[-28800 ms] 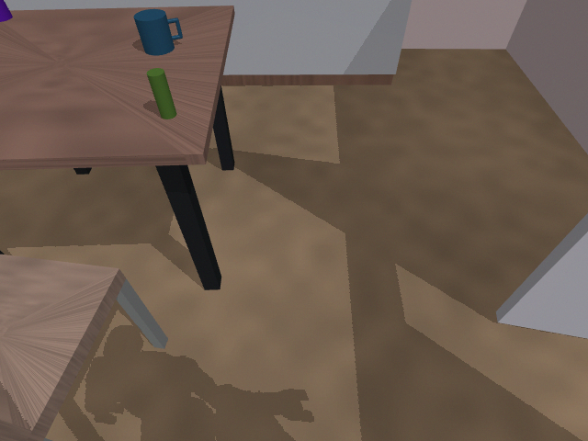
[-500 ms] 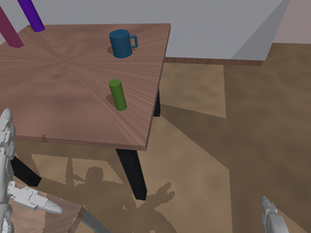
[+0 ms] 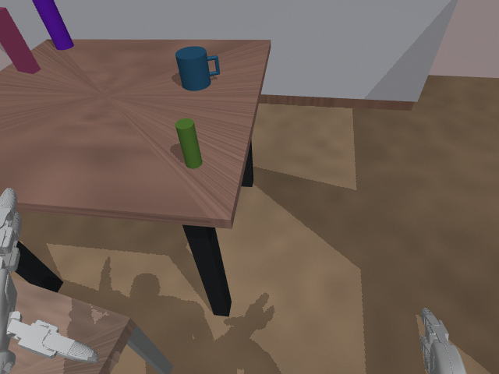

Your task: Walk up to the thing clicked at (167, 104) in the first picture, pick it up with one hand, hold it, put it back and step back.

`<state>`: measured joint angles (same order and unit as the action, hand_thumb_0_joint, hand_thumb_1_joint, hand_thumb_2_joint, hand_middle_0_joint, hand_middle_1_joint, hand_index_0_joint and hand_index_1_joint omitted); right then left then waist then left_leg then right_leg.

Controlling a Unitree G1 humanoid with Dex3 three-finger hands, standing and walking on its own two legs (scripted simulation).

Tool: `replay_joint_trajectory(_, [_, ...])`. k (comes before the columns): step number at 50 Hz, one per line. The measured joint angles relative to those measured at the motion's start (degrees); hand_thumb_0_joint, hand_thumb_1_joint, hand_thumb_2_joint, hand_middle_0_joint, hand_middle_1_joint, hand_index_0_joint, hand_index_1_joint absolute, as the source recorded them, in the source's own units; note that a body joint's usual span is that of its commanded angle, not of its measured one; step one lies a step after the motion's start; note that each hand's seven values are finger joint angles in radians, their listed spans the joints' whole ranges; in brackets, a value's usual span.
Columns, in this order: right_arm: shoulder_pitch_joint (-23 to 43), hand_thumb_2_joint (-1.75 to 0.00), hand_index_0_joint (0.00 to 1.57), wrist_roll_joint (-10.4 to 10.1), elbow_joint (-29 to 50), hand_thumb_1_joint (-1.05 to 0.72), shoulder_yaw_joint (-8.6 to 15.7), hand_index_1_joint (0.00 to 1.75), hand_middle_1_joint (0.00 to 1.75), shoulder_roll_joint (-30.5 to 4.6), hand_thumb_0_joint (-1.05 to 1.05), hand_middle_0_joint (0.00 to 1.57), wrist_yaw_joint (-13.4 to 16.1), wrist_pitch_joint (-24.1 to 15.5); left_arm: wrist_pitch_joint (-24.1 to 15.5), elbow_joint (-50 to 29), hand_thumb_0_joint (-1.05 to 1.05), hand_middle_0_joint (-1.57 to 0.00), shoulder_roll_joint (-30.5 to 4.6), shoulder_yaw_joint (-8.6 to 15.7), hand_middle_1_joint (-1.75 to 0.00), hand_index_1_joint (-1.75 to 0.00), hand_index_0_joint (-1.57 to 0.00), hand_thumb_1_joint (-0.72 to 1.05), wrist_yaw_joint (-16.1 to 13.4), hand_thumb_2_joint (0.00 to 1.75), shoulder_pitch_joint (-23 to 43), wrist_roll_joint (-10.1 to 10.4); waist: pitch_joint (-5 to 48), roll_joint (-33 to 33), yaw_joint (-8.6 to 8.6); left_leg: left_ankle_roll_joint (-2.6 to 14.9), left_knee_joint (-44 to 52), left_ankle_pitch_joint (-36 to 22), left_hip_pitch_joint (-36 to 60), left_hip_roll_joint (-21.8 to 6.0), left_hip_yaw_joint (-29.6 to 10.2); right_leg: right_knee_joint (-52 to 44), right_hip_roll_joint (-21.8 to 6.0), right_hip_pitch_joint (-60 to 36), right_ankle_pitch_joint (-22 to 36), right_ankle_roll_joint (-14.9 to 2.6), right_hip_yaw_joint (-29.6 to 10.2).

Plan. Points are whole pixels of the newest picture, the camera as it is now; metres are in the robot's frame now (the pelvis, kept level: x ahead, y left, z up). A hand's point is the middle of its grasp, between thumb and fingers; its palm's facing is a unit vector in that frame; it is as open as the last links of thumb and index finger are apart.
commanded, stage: home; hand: left
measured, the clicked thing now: (189, 144) +0.58 +0.17 +0.05
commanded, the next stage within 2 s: none
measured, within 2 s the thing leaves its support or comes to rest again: neither
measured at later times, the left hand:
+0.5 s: hand (153, 354) +0.17 +0.18 -0.06, palm faces +0.08 -0.98 -0.20, open 17.5 cm
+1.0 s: hand (160, 339) +0.20 +0.18 -0.07, palm faces +0.11 -0.96 -0.27, open 17.4 cm
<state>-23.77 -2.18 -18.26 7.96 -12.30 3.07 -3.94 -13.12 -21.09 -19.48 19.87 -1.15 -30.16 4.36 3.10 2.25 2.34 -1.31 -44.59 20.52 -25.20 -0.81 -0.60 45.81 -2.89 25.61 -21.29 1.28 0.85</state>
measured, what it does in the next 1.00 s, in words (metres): stands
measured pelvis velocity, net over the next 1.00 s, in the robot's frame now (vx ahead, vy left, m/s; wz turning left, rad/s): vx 0.02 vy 0.00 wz -0.01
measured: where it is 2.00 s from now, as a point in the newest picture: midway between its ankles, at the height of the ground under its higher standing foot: outside the picture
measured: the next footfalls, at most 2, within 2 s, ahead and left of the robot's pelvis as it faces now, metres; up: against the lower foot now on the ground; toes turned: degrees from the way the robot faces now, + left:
none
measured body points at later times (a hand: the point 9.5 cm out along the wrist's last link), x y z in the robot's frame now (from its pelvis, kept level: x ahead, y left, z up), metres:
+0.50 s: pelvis +0.00 +0.01 -0.01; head +0.03 +0.01 +0.44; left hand +0.16 +0.24 -0.05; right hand +0.17 -0.22 -0.06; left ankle +0.03 +0.14 -0.71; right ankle +0.03 -0.13 -0.71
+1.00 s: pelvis +0.02 +0.00 -0.02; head +0.05 +0.00 +0.43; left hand +0.19 +0.23 -0.05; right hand +0.17 -0.24 -0.10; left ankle +0.03 +0.14 -0.71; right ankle +0.03 -0.13 -0.71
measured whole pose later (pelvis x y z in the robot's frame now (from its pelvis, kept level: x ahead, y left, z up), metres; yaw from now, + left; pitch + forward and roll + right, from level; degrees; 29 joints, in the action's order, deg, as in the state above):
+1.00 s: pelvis +0.02 +0.00 -0.02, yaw -1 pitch +7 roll -1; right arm -15.3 -0.6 -30.6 -0.2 -12.0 5.5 -4.7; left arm 2.0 6.6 -10.9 -0.1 -7.2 -25.4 0.3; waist 4.4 1.7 -0.8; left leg -1.6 -52.6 25.8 -33.4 -2.6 -1.3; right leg 50.9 -1.1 32.6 -24.8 1.1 1.3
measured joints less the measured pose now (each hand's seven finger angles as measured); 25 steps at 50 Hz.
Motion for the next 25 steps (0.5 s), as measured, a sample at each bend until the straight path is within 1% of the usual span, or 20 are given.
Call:
replay_joint_trajectory(2, [0.21, -0.21, 0.09, -0.11, -0.02, 0.31, -1.27, 0.11, 0.12, 0.46, -0.01, 0.09, -0.1, -0.31, -0.8, 1.72, -0.01, -0.07, 0.82, -0.81, -0.07, -0.06, -0.08, -0.54, 0.05, 0.05, -0.03, 0.07, -0.38, -0.02, -0.01, 0.09, 0.17, -0.14, 0.14, 0.01, 0.24, -0.12, 0.0, -0.02, 0.2, 0.07, -0.24])
replay_joint_trajectory(4, [0.61, -0.29, 0.1, -0.06, 0.09, 0.21, -3.06, 0.13, 0.14, 1.16, -0.01, 0.1, -0.29, -0.59, -1.31, 3.7, -0.01, -0.07, 2.13, -2.37, -0.07, -0.06, -0.07, -0.53, 0.1, 0.05, -0.24, -0.03, -0.64, -0.15, 0.01, 0.17, 0.22, -0.27, -0.02, 0.05, 0.41, -0.12, -0.04, 0.22, 0.36, 0.14, -0.42])
replay_joint_trajectory(7, [1.44, -0.38, 0.11, 0.27, 0.19, 0.04, -5.51, 0.16, 0.16, 2.42, 0.0, 0.12, -0.7, -1.12, -1.31, 6.95, -0.01, -0.07, 4.33, -5.59, -0.06, -0.06, -0.07, -0.53, 0.39, 0.06, -0.95, -0.41, -0.96, -0.43, -0.01, 0.31, 0.07, -0.37, -0.63, 0.16, 0.44, -0.07, -0.15, 0.76, 0.5, 0.27, -0.46])
replay_joint_trajectory(9, [1.93, -0.44, 0.12, 0.58, 0.07, -0.07, -6.48, 0.17, 0.18, 3.07, 0.0, 0.13, -0.94, -1.6, -0.63, 9.37, -0.01, -0.07, 5.67, -7.85, -0.06, -0.06, -0.07, -0.53, 0.59, 0.06, -1.58, -0.84, -1.06, -0.7, -0.05, 0.39, -0.11, -0.35, -1.08, 0.24, 0.41, -0.02, -0.22, 1.13, 0.53, 0.35, -0.44])
replay_joint_trajectory(12, [2.41, -0.52, 0.14, 0.94, -0.47, -0.22, -6.69, 0.19, 0.2, 3.39, 0.0, 0.14, -1.04, -2.21, 0.82, 12.85, -0.01, -0.07, 6.91, -10.88, -0.06, -0.06, -0.07, -0.53, 0.63, 0.06, -2.22, -1.53, -1.07, -1.11, -0.15, 0.49, -0.6, -0.14, -1.89, 0.33, 0.31, 0.18, -0.32, 1.74, 0.45, 0.45, -0.34])
replay_joint_trajectory(15, [2.58, -0.61, 0.16, 1.13, -0.85, -0.38, -6.51, 0.22, 0.22, 2.86, 0.0, 0.16, -0.67, -2.56, 2.27, 16.78, -0.01, -0.06, 7.54, -13.19, -0.06, -0.06, -0.06, -0.54, 0.35, 0.06, -2.03, -2.17, -1.03, -1.58, -0.55, 0.58, -1.34, 0.22, -2.85, 0.38, 0.15, 0.59, -0.37, 2.48, 0.21, 0.56, -0.2])
replay_joint_trajectory(20, [2.75, -0.75, 0.18, 1.34, -0.58, -0.64, -7.12, 0.26, 0.26, 1.94, 0.01, 0.18, 0.05, -2.58, 4.25, 24.88, -0.01, -0.06, 7.97, -16.52, -0.06, -0.06, -0.06, -0.55, -0.31, 0.05, 0.85, -3.12, -0.93, -2.43, -1.57, 0.57, -2.96, 1.01, -4.92, 0.2, 0.05, 1.78, -0.2, 4.35, -0.34, 0.56, -0.15])
replay_joint_trajectory(23, [2.52, -0.81, 0.19, 1.51, 0.28, -0.74, -7.71, 0.28, 0.28, 1.89, 0.01, 0.19, 0.41, -2.2, 5.8, 29.0, -0.01, -0.06, 8.2, -18.19, -0.05, -0.05, -0.06, -0.55, -0.62, 0.05, 3.17, -3.49, -0.7, -2.79, -2.08, 0.51, -3.96, 1.57, -6.06, -0.05, 0.02, 2.5, 0.04, 5.41, -0.72, 0.49, -0.15])
replay_joint_trajectory(25, [2.36, -0.84, 0.19, 1.66, 0.82, -0.79, -7.97, 0.28, 0.29, 1.93, 0.01, 0.19, 0.57, -1.92, 6.53, 31.28, -0.01, -0.06, 8.35, -18.89, -0.05, -0.05, -0.06, -0.55, -0.89, 0.05, 4.63, -3.6, -0.54, -2.86, -2.4, 0.48, -4.48, 1.94, -6.57, -0.22, 0.03, 2.83, 0.21, 5.87, -0.95, 0.47, -0.17])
